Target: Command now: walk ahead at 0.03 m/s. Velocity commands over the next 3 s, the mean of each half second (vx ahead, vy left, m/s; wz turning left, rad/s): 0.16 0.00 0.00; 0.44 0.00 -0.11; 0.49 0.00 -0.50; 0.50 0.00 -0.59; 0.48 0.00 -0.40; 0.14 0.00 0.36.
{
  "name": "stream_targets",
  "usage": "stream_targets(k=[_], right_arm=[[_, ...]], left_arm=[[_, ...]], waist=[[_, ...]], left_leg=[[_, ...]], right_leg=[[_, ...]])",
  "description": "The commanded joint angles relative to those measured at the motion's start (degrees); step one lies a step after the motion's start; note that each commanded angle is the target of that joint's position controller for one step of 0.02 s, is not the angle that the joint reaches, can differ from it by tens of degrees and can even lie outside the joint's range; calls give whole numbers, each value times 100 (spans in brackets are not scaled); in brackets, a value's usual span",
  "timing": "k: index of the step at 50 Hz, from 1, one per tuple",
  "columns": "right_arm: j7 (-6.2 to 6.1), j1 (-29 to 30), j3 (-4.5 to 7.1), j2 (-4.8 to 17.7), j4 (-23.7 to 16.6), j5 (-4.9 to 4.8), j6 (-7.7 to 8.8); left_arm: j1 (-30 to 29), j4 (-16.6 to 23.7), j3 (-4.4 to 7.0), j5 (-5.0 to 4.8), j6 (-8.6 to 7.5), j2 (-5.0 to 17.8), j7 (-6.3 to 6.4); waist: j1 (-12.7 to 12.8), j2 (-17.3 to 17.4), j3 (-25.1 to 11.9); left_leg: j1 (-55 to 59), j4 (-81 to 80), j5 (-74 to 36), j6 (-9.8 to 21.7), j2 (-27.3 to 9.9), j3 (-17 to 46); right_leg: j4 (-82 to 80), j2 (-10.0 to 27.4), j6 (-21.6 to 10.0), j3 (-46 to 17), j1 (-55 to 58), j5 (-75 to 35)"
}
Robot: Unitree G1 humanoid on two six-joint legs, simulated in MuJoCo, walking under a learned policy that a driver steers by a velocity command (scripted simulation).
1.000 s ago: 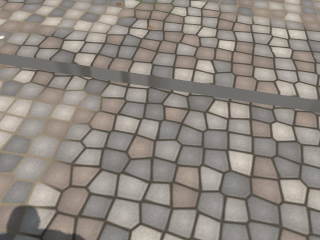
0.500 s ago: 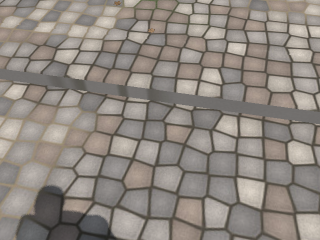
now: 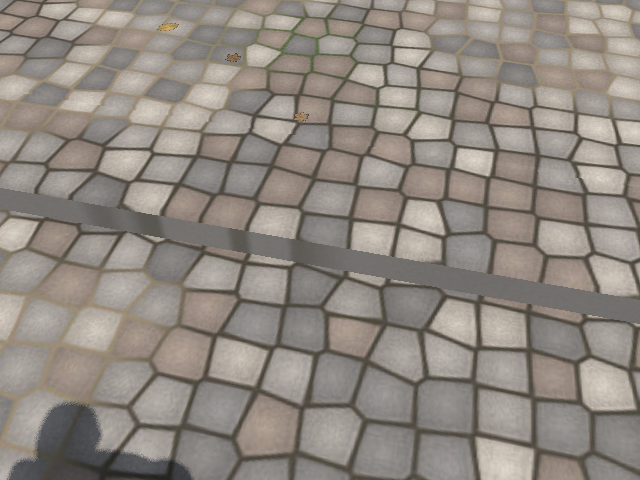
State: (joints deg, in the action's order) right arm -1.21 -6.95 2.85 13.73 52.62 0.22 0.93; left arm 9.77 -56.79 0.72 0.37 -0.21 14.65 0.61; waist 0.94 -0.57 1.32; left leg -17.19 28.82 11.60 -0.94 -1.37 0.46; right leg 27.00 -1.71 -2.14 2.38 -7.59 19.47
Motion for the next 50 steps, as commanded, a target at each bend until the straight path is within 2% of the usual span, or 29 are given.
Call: stream_targets(k=[1,9,10,11,12,13,14,15,17,19,21,22,23,24,25,26,27,28,30,32,34,38,41,44,46,47,48,49,50], right_arm=[[-23,31,138,703,-112,-14,62],[-64,151,129,687,189,-18,-29],[-64,67,117,626,279,-21,-45],[-63,68,126,625,323,-46,-67],[-61,109,138,623,334,-67,-76],[-55,269,135,605,276,-69,-51],[-35,497,134,602,167,-99,14],[0,680,117,549,66,-136,105],[87,777,121,533,8,-170,283],[199,743,118,508,9,-206,405],[258,171,155,464,264,-230,440],[245,-451,252,600,527,-200,415],[214,-1175,377,869,725,-181,390],[176,-1907,533,1498,836,-156,400],[239,-2146,391,1274,896,-92,464],[238,-1592,265,982,775,-84,537],[254,-1120,189,776,607,-95,575],[276,-866,134,682,522,-83,589],[278,-786,53,546,489,-25,568],[222,-1062,54,649,564,-5,544],[145,-1230,71,797,601,-4,522],[53,-1404,88,874,596,-12,473],[26,-1622,119,879,676,-41,454],[10,-1650,166,878,716,-63,405],[-6,-1489,221,1011,631,-55,365],[34,-1622,119,752,711,361,401],[43,-1755,137,796,743,339,377],[37,-1806,121,850,676,284,372],[134,-2180,21,441,338,24,415]], left_arm=[[236,95,137,-22,13,671,37],[245,-95,130,-22,54,621,60],[379,-175,124,-27,53,585,59],[416,-210,147,-53,58,647,60],[402,-200,189,-85,56,776,62],[470,-191,229,-111,30,901,71],[568,-181,276,-144,-28,1063,82],[597,-188,329,-170,-114,1202,98],[732,-220,344,-139,-302,1119,105],[772,-211,348,-185,-366,1012,66],[455,-107,368,-238,-319,1073,15],[374,-48,370,-201,-312,1110,2],[240,14,338,-184,-332,1021,4],[181,258,217,-128,-385,581,11],[117,368,195,-146,-470,477,30],[103,369,262,-320,-532,648,-14],[112,335,280,-376,-566,710,-54],[83,304,315,-338,-581,697,-53],[140,256,378,-235,-513,662,-69],[57,276,375,-182,-441,501,-94],[-355,453,367,-148,-405,421,-81],[-1156,744,296,-157,-423,275,-122],[-1514,867,244,-197,-436,258,-211],[-1708,1041,238,-226,-456,325,-345],[-1503,1083,311,-216,-461,498,-406],[-854,888,273,342,-331,401,-388],[4,630,367,389,-312,501,-354],[918,386,497,409,-327,788,-292],[1537,395,710,435,-301,1567,-212]], waist=[[21,251,-536],[4,52,-356],[18,26,-450],[23,-67,-321],[31,-276,-92],[92,-526,251],[163,-740,616],[192,-866,941],[202,-796,1132],[152,-622,932],[-209,-509,577],[-460,-480,262],[-795,-164,-85],[-940,1368,-440],[-922,1625,-774],[-616,1030,-275],[-429,750,34],[-322,529,249],[-170,574,307],[-174,511,286],[-237,380,378],[-417,461,516],[-502,460,631],[-421,440,656],[-200,549,386],[-31,699,305],[268,725,-97],[647,543,-635],[575,-910,-1646]], left_leg=[[984,-32,-2431,385,-326,339],[952,-82,-1950,367,-227,260],[993,-77,-1348,355,-139,170],[876,52,-462,342,22,18],[573,277,654,326,213,-168],[27,573,1330,291,338,-306],[-563,948,1403,294,346,-432],[-1029,1278,1261,354,169,-335],[-1806,1669,1481,450,-148,-81],[-1824,1252,1575,500,-283,-108],[-170,176,508,481,45,-580],[1012,85,59,451,369,-736],[1937,-55,37,593,147,-277],[2897,-992,672,1302,-1196,2083],[3178,-1790,847,1821,-2023,3905],[2778,-1716,1202,1718,-2063,3468],[2347,-1770,1148,1489,-1805,2738],[2017,-1905,889,1333,-1605,2207],[1553,-2076,20,1094,-1222,1345],[1520,-2166,-712,1136,-1100,947],[1527,-2271,-1099,1213,-1114,781],[1398,-2419,-1107,1159,-1017,393],[1636,-2460,-1087,1124,-1143,34],[2187,-2217,-1476,1011,-1392,-240],[2442,-1655,-3020,893,-1459,-459],[2387,-996,-4033,770,-1212,-796],[2118,217,-4734,705,-1102,-939],[1291,1700,-4053,574,-958,-1051],[-837,4095,-1454,229,-290,-1180]], right_leg=[[-238,399,-52,-292,-321,-1929],[-311,435,-23,-298,-329,-1725],[-403,409,-48,-276,-291,-1109],[-523,422,-142,-351,-408,-234],[-719,559,-328,-601,-547,767],[-1044,890,-569,-1093,-596,1675],[-1459,1403,-848,-1757,-528,2291],[-1709,1880,-1098,-2343,-452,2393],[-1645,2228,-1277,-2598,115,1236],[-1370,2121,-1132,-2152,593,78],[-1068,1619,-805,-1354,-104,-442],[-639,1310,-667,-1033,-640,-1211],[363,966,-428,-562,-1113,-1923],[2504,147,94,208,-2344,-1180],[3836,-150,139,-476,-3044,1308],[4469,244,-33,-856,-3521,1134],[4460,544,-180,-781,-3555,561],[4196,747,-236,-686,-3539,52],[3647,959,-182,-571,-3048,-529],[3300,960,-26,-391,-3031,-838],[2710,947,144,-327,-3272,-1157],[1318,787,249,-180,-3111,-2007],[825,694,120,-67,-3009,-2270],[573,653,-173,-129,-3023,-1998],[557,403,-398,55,-2501,-1554],[534,47,-529,497,-1856,-1142],[476,-284,-679,691,-783,-923],[414,-119,-876,270,549,-807],[159,1591,-1671,-2542,2475,-189]])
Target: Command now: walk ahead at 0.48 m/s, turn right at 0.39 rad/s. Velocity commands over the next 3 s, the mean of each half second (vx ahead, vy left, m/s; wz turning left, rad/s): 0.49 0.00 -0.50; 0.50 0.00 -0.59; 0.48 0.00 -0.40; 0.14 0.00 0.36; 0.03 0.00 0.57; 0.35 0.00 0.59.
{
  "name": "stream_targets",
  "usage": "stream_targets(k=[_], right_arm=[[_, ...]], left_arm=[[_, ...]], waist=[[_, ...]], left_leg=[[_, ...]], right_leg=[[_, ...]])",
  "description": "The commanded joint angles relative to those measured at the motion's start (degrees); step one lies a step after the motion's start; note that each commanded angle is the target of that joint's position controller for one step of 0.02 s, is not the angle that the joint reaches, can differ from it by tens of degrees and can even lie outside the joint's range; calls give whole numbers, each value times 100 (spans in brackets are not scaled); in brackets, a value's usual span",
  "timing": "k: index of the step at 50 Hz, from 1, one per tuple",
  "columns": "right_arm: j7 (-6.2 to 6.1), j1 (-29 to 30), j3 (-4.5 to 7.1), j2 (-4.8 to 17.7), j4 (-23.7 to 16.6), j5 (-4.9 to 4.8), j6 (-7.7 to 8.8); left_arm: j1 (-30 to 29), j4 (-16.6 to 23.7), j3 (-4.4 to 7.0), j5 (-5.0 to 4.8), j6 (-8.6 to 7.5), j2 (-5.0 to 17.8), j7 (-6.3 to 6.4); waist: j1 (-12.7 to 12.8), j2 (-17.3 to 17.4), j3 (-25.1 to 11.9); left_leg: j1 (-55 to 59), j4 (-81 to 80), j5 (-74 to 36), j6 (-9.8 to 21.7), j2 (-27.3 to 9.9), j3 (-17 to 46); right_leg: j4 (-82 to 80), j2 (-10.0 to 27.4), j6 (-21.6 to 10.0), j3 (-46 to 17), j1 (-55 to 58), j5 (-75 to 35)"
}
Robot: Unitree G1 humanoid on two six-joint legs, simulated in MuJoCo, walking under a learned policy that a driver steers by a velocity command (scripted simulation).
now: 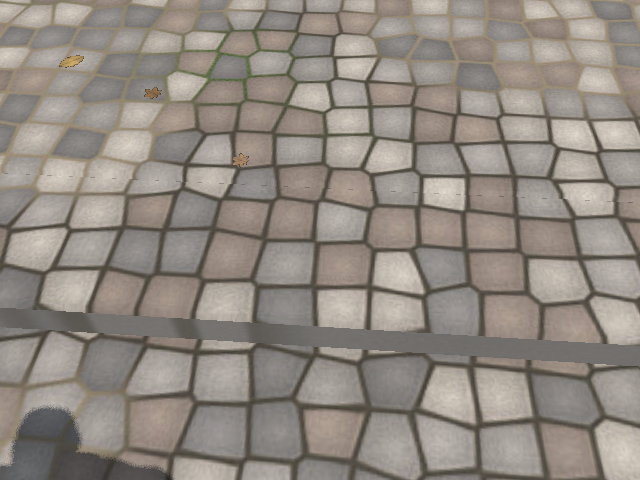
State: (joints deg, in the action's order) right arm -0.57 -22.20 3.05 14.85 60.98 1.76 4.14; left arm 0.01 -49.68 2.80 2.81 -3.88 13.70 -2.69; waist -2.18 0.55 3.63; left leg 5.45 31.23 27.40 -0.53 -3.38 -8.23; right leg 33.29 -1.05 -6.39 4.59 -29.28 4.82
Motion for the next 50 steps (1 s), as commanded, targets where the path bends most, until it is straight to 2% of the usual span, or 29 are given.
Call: stream_targets(k=[1,2,3,4,5,6,8,10,13,19,21,23,24,25,26,27,28,29,30,31,33,36,39,42,45,47,48,49,50], right_arm=[[108,-297,77,618,-583,-92,175],[135,341,103,735,-829,-71,210],[145,595,51,654,-882,-66,271],[133,647,43,588,-888,-23,269],[118,593,33,576,-930,78,187],[121,484,15,525,-913,131,83],[139,517,-18,431,-1009,153,-70],[148,947,-40,419,-1209,141,-130],[160,1694,-57,448,-1506,93,-139],[196,2561,-115,450,-1945,-7,-56],[187,2552,-111,517,-2036,-24,-12],[140,2058,-66,661,-1967,-24,54],[83,1523,-19,756,-1825,-15,108],[2,868,65,1002,-1699,48,196],[-111,73,177,1504,-1705,184,200],[-90,185,282,1856,-1644,172,79],[-46,536,191,1256,-1718,121,-2],[-11,830,73,770,-1816,53,-12],[-5,1024,13,590,-1834,57,-9],[-22,966,-13,541,-1786,57,24],[4,781,5,592,-1677,18,122],[44,572,42,632,-1584,-33,210],[36,394,57,645,-1475,-27,192],[34,407,87,733,-1443,-33,172],[-1,240,115,838,-1393,-48,112],[-5,214,145,1007,-1414,-31,40],[-9,207,168,1103,-1422,-44,-31],[-1,295,187,1169,-1469,-87,-109],[23,373,169,1111,-1570,-125,-127]], left_arm=[[2493,-380,511,-51,144,1733,114],[1942,-324,509,-167,155,1712,133],[1599,-276,415,-181,137,1295,162],[1382,-248,344,-193,117,1024,179],[1238,-263,288,-228,107,853,192],[1194,-247,260,-225,83,792,187],[1364,-271,278,-243,2,886,172],[1570,-292,304,-246,-8,986,183],[1965,-326,312,-249,30,974,181],[2475,-329,333,-186,70,1035,244],[2454,-278,350,-152,71,1087,279],[2163,-146,383,-142,64,1195,310],[2033,-95,386,-171,38,1230,295],[1984,-50,346,-243,-22,1102,253],[1972,204,221,-396,-75,659,233],[2455,351,180,-396,-37,488,244],[2493,106,220,-215,97,857,295],[2196,73,234,-153,130,872,232],[2004,125,214,-138,153,739,179],[1855,176,218,-70,202,717,126],[1742,261,186,-52,298,625,31],[1283,484,137,-50,360,546,-61],[644,776,72,-49,359,485,-139],[176,970,-33,-81,336,342,-209],[49,1070,-67,-34,389,365,-162],[273,1083,-3,18,415,509,-85],[680,987,43,19,388,574,-62],[1415,772,108,1,323,610,-20],[2154,537,248,33,271,877,61]], waist=[[843,-1148,-2339],[677,-792,-1667],[572,-322,-986],[384,-112,-566],[167,-147,-413],[62,-195,-476],[0,-249,-494],[109,-296,-273],[392,-331,-32],[747,-379,-88],[680,-455,-142],[382,-524,-272],[111,-418,-496],[-216,-55,-929],[-497,697,-1766],[-80,1854,-1849],[126,849,-1185],[109,251,-639],[180,238,-375],[190,458,-265],[225,610,-321],[219,496,-377],[124,489,-183],[84,504,-89],[59,595,-194],[187,601,-407],[344,607,-661],[673,505,-1035],[1061,152,-1398]], left_leg=[[-3851,4922,219,182,653,681],[-4346,5109,-279,312,243,1194],[-4381,4687,-833,359,-55,1118],[-4100,4145,-1053,364,-242,1117],[-3720,3786,-1070,297,-331,1130],[-3392,3576,-1015,228,-355,1128],[-3239,3183,-983,81,-337,1013],[-3488,2606,-1324,-84,-367,932],[-3963,1663,-2046,-252,-348,927],[-3951,513,-2463,-281,17,910],[-3631,192,-2235,-206,137,959],[-2696,-227,-1854,-74,311,948],[-1903,-567,-1861,32,432,874],[-833,-905,-1898,222,26,1217],[530,-1130,-912,559,-1401,2644],[951,-1740,-799,1056,-2286,4697],[324,-1609,-60,1065,-2130,4412],[-325,-1732,-206,946,-1788,3582],[-756,-1895,-893,818,-1513,2848],[-933,-1961,-1541,759,-1340,2338],[-1005,-1963,-2679,745,-1168,1692],[-837,-2014,-3550,851,-1205,1117],[-806,-2115,-3790,878,-1149,620],[-902,-2038,-4061,752,-1040,109],[-785,-1614,-4894,637,-1157,-209],[-471,-737,-6705,577,-1256,-373],[-393,26,-7225,572,-1265,-426],[-685,1110,-6885,490,-1205,-494],[-1683,2563,-5167,291,-992,-536]], right_leg=[[-1726,2131,-1513,-4932,4740,1028],[-1720,1872,-1327,-4107,4271,1234],[-1767,1711,-1178,-3350,3432,947],[-1903,1427,-1003,-2873,2692,504],[-2017,1191,-897,-2543,2148,140],[-2075,1073,-892,-2330,1861,-97],[-2167,941,-982,-2100,1551,-324],[-2389,867,-1002,-2097,1422,147],[-2535,824,-907,-2256,1725,444],[-1989,788,-708,-2356,2529,-662],[-1658,834,-599,-2488,2654,-1223],[-1227,801,-381,-2610,2418,-1694],[-697,624,-256,-2584,2255,-2047],[339,230,-91,-2303,1881,-1840],[1885,-219,119,-1666,950,-354],[2739,-793,157,-1108,-421,2778],[3330,-165,104,-1136,-725,2457],[3308,15,135,-1112,-645,1948],[3158,181,207,-1029,-525,1615],[3088,281,274,-953,-491,1464],[3215,307,373,-821,-489,1191],[3151,394,467,-738,-888,816],[2431,443,563,-570,-1090,391],[1309,419,502,-294,-610,-85],[847,232,272,117,29,288],[714,-99,41,349,412,1020],[497,-282,-90,372,842,1187],[-55,-471,-230,346,1745,878],[-606,-322,-362,-91,3025,593]])
Over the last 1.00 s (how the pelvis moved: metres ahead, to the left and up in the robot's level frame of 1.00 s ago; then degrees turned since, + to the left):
0.31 0.01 -0.02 -5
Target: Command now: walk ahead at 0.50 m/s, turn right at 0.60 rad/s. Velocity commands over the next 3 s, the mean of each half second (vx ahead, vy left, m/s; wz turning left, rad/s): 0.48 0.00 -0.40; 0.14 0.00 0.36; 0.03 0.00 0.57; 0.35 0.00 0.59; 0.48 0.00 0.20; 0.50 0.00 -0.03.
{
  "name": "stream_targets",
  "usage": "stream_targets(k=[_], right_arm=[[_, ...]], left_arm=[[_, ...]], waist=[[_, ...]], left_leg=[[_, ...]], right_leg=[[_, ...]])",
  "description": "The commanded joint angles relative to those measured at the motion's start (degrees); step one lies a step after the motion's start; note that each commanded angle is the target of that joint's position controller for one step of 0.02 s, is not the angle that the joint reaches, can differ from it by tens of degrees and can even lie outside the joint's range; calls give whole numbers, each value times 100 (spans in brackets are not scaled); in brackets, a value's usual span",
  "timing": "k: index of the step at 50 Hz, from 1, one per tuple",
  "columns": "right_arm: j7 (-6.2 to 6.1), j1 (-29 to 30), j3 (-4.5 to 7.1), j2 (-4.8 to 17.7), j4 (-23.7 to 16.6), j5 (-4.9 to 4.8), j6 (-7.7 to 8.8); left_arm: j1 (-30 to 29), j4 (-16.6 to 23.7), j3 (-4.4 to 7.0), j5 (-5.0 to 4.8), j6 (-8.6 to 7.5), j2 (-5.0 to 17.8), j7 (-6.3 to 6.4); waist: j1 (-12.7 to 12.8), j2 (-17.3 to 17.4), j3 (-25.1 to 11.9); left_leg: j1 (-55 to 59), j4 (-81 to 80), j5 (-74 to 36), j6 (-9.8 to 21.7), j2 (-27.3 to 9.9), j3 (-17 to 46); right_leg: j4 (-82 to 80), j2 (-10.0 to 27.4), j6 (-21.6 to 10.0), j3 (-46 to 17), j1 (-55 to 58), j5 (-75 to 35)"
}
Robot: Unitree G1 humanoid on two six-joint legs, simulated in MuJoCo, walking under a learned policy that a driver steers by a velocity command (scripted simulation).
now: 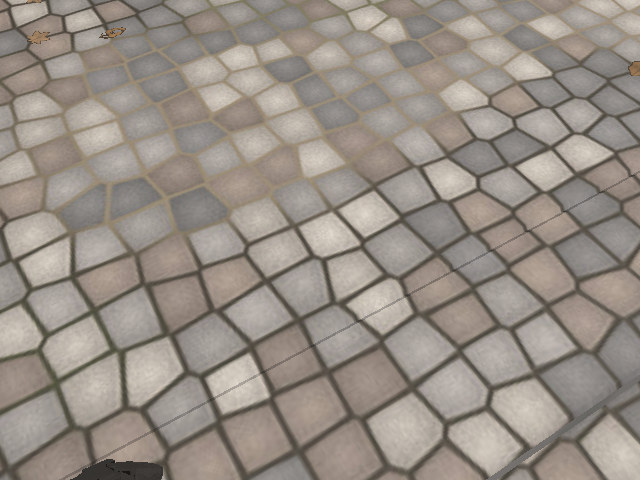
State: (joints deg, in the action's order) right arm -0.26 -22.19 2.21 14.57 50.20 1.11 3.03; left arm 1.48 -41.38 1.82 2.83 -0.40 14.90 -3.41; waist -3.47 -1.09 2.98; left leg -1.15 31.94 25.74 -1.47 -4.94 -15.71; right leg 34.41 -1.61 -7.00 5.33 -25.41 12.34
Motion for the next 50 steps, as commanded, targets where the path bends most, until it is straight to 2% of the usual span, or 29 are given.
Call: stream_targets(k=[1,2,3,4,5,7,11,14,17,19,21,23,25,26,27,28,29,30,31,32,33,35,36,38,39,41,43,47,50], right_arm=[[41,183,60,275,-680,112,-13],[45,321,85,542,-1095,37,-3],[41,865,101,695,-1151,85,23],[49,986,65,606,-1179,93,89],[41,918,45,525,-1115,136,108],[91,717,1,343,-1133,209,-65],[-55,1593,-244,-307,-1761,233,-275],[-28,2502,-445,-474,-2255,292,-287],[40,2478,-378,-157,-2319,272,-313],[43,2594,-415,-242,-2395,237,-343],[97,2731,-460,-316,-2445,117,-361],[102,2112,-448,-353,-2169,28,-345],[24,707,-247,56,-1742,-60,-289],[106,404,45,812,-1845,-335,31],[112,-141,104,1275,-1431,-121,157],[22,-15,38,935,-1435,180,119],[-12,748,6,580,-1592,11,120],[3,1034,-45,324,-1527,-209,102],[14,1215,-34,376,-1479,-228,129],[27,1345,20,477,-1474,-155,198],[52,1341,14,395,-1422,-127,214],[56,1016,9,295,-1295,-192,258],[46,877,34,297,-1240,-214,244],[-17,746,142,540,-1272,-214,81],[-70,668,181,662,-1301,-201,-11],[-192,584,258,891,-1395,-215,-141],[-290,564,329,1029,-1527,-239,-254],[-358,507,352,967,-1724,-159,-433],[-335,541,388,990,-1835,-150,-486]], left_arm=[[1918,-282,453,-10,-107,1366,211],[2078,-51,603,-90,-1,1941,218],[2068,-122,574,-140,65,1613,276],[1871,-170,466,-185,63,1237,328],[1733,-194,383,-180,20,990,339],[1534,-145,285,-198,-88,744,397],[2321,-563,209,-164,-323,693,323],[2590,-832,63,-215,-362,475,398],[2772,-856,83,-248,-362,651,548],[3040,-985,101,-266,-373,622,593],[3090,-972,87,-258,-353,502,582],[2808,-856,84,-203,-317,555,543],[2645,-853,185,-176,-354,790,514],[2018,-751,161,-386,-277,897,551],[2306,-483,101,-124,-269,328,526],[3076,-663,95,43,-398,344,280],[2918,-644,209,-162,-411,595,139],[2086,-330,146,-229,-372,525,124],[1599,-93,135,-227,-336,482,184],[1544,39,142,-261,-281,487,277],[1533,139,116,-312,-237,414,338],[1464,320,63,-338,-261,249,416],[1313,418,45,-273,-277,204,454],[866,631,-38,-186,-222,2,572],[780,622,-58,-221,-176,-58,615],[535,682,-48,-230,-124,-8,632],[301,710,24,-263,-77,254,627],[-321,873,78,-290,-111,371,572],[-484,913,113,-309,-246,397,513]], waist=[[704,-848,-1243],[930,-1011,-1951],[1014,-221,-1301],[829,-156,-591],[581,97,-293],[289,-104,-341],[318,-34,-299],[373,44,101],[438,-41,-117],[537,-138,-292],[593,-181,-193],[262,-531,-547],[-373,-898,-1177],[-979,-846,-1646],[-478,1614,-2347],[-93,2241,-3260],[223,1058,-2170],[214,112,-946],[442,-545,-314],[639,-555,-195],[712,-227,-127],[716,120,-239],[684,157,-287],[555,336,-585],[493,480,-820],[398,779,-1224],[315,815,-1296],[85,777,-923],[13,801,-823]], left_leg=[[-2752,4229,372,180,-214,394],[-4142,5516,565,3,465,1297],[-4786,5857,-113,4,131,1616],[-4968,5832,-431,40,-18,1534],[-4815,5763,-499,57,-137,1528],[-4635,6412,-434,8,-127,1474],[-6821,8584,-50,241,39,1430],[-6987,7408,-430,235,87,1166],[-6622,6137,-883,172,20,967],[-6288,5543,-849,365,33,904],[-5474,4339,-651,580,182,679],[-3654,3345,-354,830,749,263],[-2567,2471,-362,1029,967,676],[-1334,855,-1868,1219,572,1543],[801,21,-4877,2178,-982,4523],[1053,-1054,-6058,2810,-1630,7224],[144,-931,-4753,2590,-1619,6622],[-832,-962,-3687,2203,-1238,5649],[-1524,-1100,-3078,1837,-911,4704],[-1951,-1286,-3101,1631,-581,3961],[-2069,-1426,-3142,1560,-331,3576],[-1837,-1621,-3611,1522,8,2959],[-1830,-1572,-3953,1449,160,2731],[-1482,-1417,-5073,1312,371,2459],[-1296,-1331,-5403,1190,392,2382],[-819,-1104,-5457,1096,151,2716],[-596,-1061,-4660,1132,-145,3215],[-497,-1057,-2939,1361,-329,4035],[-405,-785,-3450,1481,-329,4315]], right_leg=[[-738,1301,-447,-2182,3433,-1080],[-1665,2266,-1468,-4830,4153,-751],[-1899,2171,-1518,-4278,3808,-52],[-1891,1894,-1362,-3681,3107,70],[-1854,1501,-1102,-3205,2483,-367],[-1773,1016,-985,-2661,1707,-1118],[-1535,1057,-907,-2827,1638,-283],[-2011,704,-502,-2696,905,537],[-2472,897,-648,-2557,1707,-1477],[-2540,966,-558,-2153,2474,-2859],[-2627,981,-482,-1630,2722,-4330],[-1900,933,-227,-1053,2542,-7851],[-232,1271,-25,-1103,3097,-9374],[942,1093,66,-1364,2807,-9296],[3893,-299,586,-1008,660,-1859],[5724,-968,720,-1823,-215,868],[6485,-642,794,-1864,-701,1216],[6654,-502,803,-1409,-1147,1397],[6316,-213,693,-1224,-1368,1285],[5835,64,603,-1218,-1111,1007],[5793,97,549,-1109,-1077,958],[4865,225,553,-995,-1164,541],[4314,240,607,-951,-1149,331],[2834,71,897,-646,-1119,85],[2316,-75,1019,-526,-956,21],[1864,-91,1203,-755,-954,-199],[1662,28,1295,-1038,-1151,-281],[1161,23,1253,-1300,-1416,23],[700,-83,1160,-1278,-1107,376]])
Over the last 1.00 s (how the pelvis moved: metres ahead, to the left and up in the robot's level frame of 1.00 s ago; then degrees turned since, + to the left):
0.49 -0.10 0.01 -34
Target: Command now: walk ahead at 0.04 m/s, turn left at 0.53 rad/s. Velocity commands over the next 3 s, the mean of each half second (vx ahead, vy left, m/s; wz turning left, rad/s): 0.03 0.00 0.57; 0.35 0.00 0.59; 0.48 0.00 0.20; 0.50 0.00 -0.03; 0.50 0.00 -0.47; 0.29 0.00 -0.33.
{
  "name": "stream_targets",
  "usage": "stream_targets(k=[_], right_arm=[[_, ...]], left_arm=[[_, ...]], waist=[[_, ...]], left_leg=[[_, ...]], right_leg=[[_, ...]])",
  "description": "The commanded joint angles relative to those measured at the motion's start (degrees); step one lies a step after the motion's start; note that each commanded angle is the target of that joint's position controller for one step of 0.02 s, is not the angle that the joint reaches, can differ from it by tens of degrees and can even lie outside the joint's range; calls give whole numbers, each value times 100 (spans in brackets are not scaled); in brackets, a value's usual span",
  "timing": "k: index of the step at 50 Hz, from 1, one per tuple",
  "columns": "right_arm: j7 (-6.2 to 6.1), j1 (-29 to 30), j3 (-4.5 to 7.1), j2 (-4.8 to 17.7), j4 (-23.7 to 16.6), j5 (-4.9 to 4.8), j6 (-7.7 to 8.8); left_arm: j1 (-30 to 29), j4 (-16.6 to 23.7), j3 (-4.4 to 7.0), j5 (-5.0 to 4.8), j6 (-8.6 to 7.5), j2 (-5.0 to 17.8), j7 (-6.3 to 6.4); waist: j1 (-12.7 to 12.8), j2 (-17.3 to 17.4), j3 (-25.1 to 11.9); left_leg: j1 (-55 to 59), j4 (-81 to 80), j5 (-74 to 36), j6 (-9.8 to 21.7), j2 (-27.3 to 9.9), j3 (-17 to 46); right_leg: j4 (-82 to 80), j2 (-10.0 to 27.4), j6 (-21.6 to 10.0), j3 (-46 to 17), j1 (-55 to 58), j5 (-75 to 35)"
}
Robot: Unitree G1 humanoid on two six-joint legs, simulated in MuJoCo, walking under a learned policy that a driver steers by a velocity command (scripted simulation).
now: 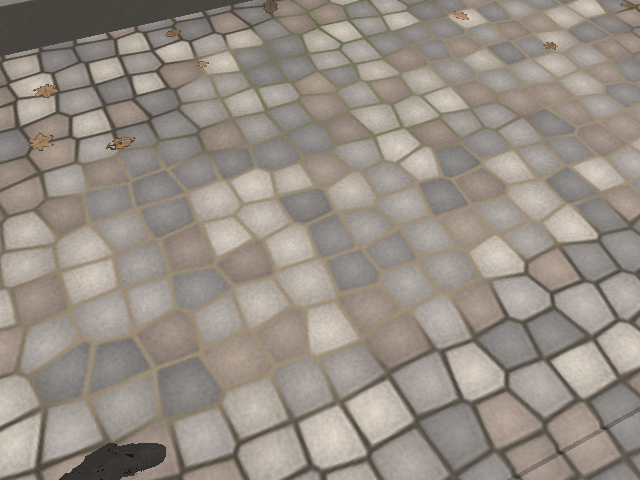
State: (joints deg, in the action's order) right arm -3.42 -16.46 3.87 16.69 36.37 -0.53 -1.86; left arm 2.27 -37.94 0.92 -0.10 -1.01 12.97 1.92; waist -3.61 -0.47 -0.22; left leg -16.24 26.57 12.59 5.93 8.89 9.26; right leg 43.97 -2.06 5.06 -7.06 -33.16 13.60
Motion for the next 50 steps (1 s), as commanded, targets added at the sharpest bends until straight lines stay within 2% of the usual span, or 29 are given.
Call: stream_targets(k=[1,3,4,5,6,7,8,9,10,11,14,18,21,25,27,28,29,30,31,32,33,34,35,36,38,41,46,49,50], right_arm=[[-7,15,233,791,-475,-15,-16],[22,269,235,765,-575,-105,-44],[48,470,231,756,-631,-166,-52],[82,481,193,625,-688,-144,-31],[123,75,102,312,-689,-16,1],[155,-219,143,527,-738,-37,47],[185,-420,285,1027,-534,-2,77],[194,-156,346,1158,-418,-75,32],[176,-55,326,1018,-370,-87,-43],[165,68,296,911,-433,-86,-100],[212,333,169,534,-566,-145,-115],[227,630,99,402,-692,-70,-76],[287,732,57,356,-746,-42,-67],[429,489,115,513,-673,-64,-70],[500,-15,161,491,-415,-59,-40],[499,-510,210,514,-147,-67,-11],[472,-1128,289,674,75,-93,40],[418,-1241,412,1434,-90,-51,128],[445,-949,376,1337,-327,68,317],[417,-560,286,1091,-349,95,437],[382,-350,212,878,-365,54,503],[355,-265,154,732,-363,31,509],[323,-289,114,659,-328,34,513],[297,-405,96,622,-275,51,536],[248,-617,106,661,-137,31,579],[221,-855,137,747,30,-22,586],[208,-1174,198,865,263,-133,497],[190,-1035,242,963,302,-132,434],[186,-993,245,943,312,-113,420]], left_arm=[[-496,567,212,-19,-215,591,-49],[-199,482,257,-49,-269,617,-104],[53,393,299,-56,-292,629,-128],[265,336,372,-20,-303,788,-114],[280,435,456,67,-255,1185,-64],[390,389,446,245,-176,1169,-66],[392,497,411,168,-159,895,-62],[268,568,336,153,-134,624,-34],[171,597,304,123,-91,582,-15],[104,605,288,70,-57,604,13],[175,562,295,137,25,722,93],[357,489,378,133,83,908,127],[324,439,453,96,109,1093,109],[478,288,574,-102,56,1355,-3],[407,202,572,-218,19,1313,-58],[485,121,534,-213,9,1121,-81],[399,134,449,-139,-10,758,-136],[187,479,336,27,-67,385,-217],[-334,671,450,-87,-230,788,-234],[-353,660,523,-230,-333,1044,-282],[-144,523,545,-188,-391,1085,-295],[-39,414,544,-60,-429,1052,-279],[3,370,553,5,-455,1027,-280],[-50,333,538,21,-484,955,-279],[-151,311,497,10,-505,829,-275],[-493,355,440,-42,-519,713,-311],[-1175,564,363,-115,-601,656,-474],[-937,509,405,-120,-664,807,-514],[-698,465,451,-115,-683,899,-500]], waist=[[55,790,-543],[233,795,-580],[422,759,-578],[445,597,-723],[211,-615,-1014],[46,-1936,-984],[122,-1292,-983],[221,-684,-808],[196,-395,-705],[226,-422,-599],[324,-739,-499],[488,-808,-709],[524,-919,-630],[456,-1009,-484],[155,-796,-404],[11,-540,-415],[-177,279,-341],[-76,1797,-56],[-294,1387,130],[-65,1169,478],[109,1014,565],[161,910,493],[207,871,443],[184,798,383],[148,761,290],[14,862,373],[-254,860,575],[-109,1023,475],[24,1110,369]], left_leg=[[1165,-110,-2585,723,-1691,1883],[1132,137,-2903,572,-1496,1942],[912,301,-2657,397,-1269,1848],[464,671,-1881,174,-990,1678],[-417,1926,731,-163,-393,891],[-1596,3084,3101,-510,133,150],[-1783,4184,2803,-852,-325,9],[-1872,4622,2309,-1034,-486,-77],[-1964,4774,1988,-1123,-570,-127],[-2058,4891,1736,-1181,-650,-158],[-2026,4659,1192,-1256,-688,-578],[-1861,3674,1117,-1265,-1011,-716],[-1247,2799,1069,-1110,-1177,-913],[-440,1678,1026,-650,-1154,-1217],[432,578,578,-299,-992,-1463],[1121,222,675,-139,-782,-1531],[1907,-276,1179,149,-1229,-635],[2195,-926,2224,1001,-2766,2194],[1612,-1736,3241,1480,-3026,3292],[1412,-1935,3343,1315,-2915,2949],[1363,-1830,2677,1098,-2691,2434],[1319,-1751,2034,931,-2459,1982],[1230,-1771,1584,824,-2260,1647],[1235,-1778,1137,778,-2140,1427],[1332,-1754,405,688,-2013,1099],[1195,-1692,7,590,-1874,841],[1155,-1408,-183,588,-1949,1061],[1266,-1169,-928,443,-2077,1197],[1343,-956,-1628,373,-2090,1177]], right_leg=[[-427,-70,-85,-31,-117,303],[-1302,-110,-214,47,540,65],[-2128,-98,-308,153,1182,-635],[-2452,318,-497,-60,2077,-1489],[-2190,1601,-1099,-1150,3078,-3442],[-2210,2608,-2187,-2454,3271,-4684],[-2228,2703,-2404,-2409,3146,-4337],[-2091,2253,-2128,-1653,3000,-3839],[-2075,1893,-1863,-1198,2886,-3308],[-2146,1764,-1786,-970,2755,-2962],[-2400,1408,-1826,-268,2594,-2708],[-2453,1666,-1995,-47,2926,-2500],[-2588,1749,-1988,184,2542,-1852],[-2992,1926,-1794,86,2006,775],[-2757,1826,-1534,337,1573,1503],[-2269,1566,-1333,650,1161,1827],[-801,1158,-958,1252,259,1947],[1316,305,-467,1518,-1608,2401],[1971,255,-531,459,-2119,2038],[2071,452,-625,313,-2219,1317],[1959,557,-614,338,-2142,706],[1734,608,-551,342,-1918,297],[1498,587,-494,376,-1624,-63],[1347,501,-453,456,-1456,-379],[790,388,-416,494,-1255,-839],[-235,237,-363,490,-868,-1255],[-1263,119,-330,523,-382,-1245],[-1586,95,-435,573,327,-1161],[-1648,47,-518,648,680,-1022]])
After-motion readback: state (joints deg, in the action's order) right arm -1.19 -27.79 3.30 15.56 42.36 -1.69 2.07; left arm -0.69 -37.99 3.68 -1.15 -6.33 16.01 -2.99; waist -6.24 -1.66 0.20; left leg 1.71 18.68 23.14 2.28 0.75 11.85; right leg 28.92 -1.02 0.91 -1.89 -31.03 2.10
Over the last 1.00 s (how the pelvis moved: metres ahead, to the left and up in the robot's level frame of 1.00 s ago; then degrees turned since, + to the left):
0.43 -0.04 0.12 5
